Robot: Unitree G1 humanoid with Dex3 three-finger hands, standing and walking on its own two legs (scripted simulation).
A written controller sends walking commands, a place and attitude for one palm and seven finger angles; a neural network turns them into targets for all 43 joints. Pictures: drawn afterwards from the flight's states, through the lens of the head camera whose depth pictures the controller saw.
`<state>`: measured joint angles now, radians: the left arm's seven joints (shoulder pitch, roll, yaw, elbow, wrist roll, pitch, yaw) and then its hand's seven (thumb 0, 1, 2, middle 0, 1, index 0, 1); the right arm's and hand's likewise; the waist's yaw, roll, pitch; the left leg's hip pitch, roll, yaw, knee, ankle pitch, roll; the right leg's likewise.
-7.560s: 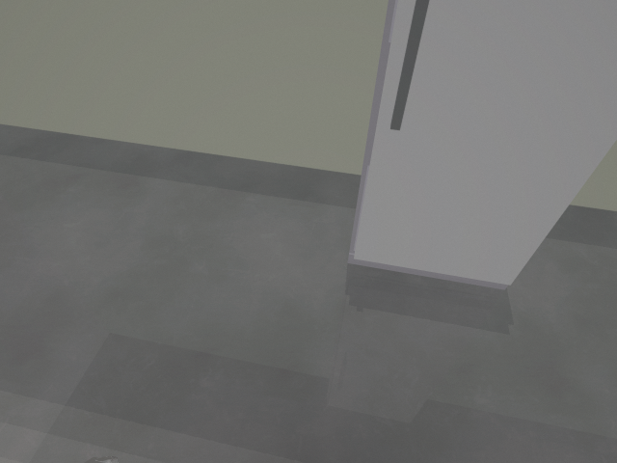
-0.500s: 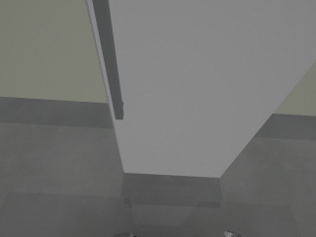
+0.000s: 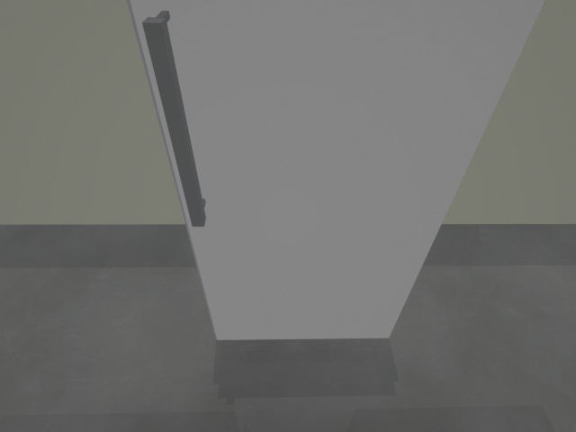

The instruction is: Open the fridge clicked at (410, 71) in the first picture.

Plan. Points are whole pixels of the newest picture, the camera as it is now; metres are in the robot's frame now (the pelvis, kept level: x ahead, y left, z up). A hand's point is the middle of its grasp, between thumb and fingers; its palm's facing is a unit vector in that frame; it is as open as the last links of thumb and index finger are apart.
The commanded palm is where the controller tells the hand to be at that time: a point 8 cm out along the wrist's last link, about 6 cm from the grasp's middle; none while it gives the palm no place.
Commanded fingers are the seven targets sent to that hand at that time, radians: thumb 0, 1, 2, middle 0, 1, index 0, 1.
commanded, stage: come to a stop and stand still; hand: left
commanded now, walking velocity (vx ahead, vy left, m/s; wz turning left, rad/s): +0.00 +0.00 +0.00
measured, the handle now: (184, 136) +0.55 +0.20 +0.16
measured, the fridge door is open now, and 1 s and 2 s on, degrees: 0 0 0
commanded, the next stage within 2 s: look again from close up in 1.20 s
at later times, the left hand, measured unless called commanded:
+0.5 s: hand out of the picture -0.01 +0.17 -0.17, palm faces +0.04 -0.99 -0.14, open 7.4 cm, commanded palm none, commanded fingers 0.00 0.90 0.90 -0.20 -0.30 -0.20 -0.30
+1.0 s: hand out of the picture +0.03 +0.19 -0.16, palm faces +0.01 -0.98 -0.18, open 7.4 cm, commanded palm none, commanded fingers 0.00 0.90 0.90 -0.20 -0.30 -0.20 -0.30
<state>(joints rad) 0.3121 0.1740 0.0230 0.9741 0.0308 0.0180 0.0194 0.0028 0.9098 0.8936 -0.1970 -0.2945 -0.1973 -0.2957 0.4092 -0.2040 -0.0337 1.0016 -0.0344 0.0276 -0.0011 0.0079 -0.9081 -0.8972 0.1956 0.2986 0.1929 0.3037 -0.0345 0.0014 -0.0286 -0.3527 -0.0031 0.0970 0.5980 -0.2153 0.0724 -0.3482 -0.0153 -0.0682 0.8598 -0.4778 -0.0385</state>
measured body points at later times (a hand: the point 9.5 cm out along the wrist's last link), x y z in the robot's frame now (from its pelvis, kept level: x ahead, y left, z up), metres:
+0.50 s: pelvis +0.01 +0.01 +0.01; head +0.00 +0.02 +0.46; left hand -0.01 +0.22 -0.15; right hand +0.01 -0.21 -0.14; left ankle +0.03 +0.11 -0.72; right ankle +0.01 -0.09 -0.72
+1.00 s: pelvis +0.03 +0.02 +0.02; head +0.04 +0.03 +0.47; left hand +0.03 +0.24 -0.15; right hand +0.03 -0.20 -0.14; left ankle +0.03 +0.11 -0.72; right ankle +0.01 -0.09 -0.72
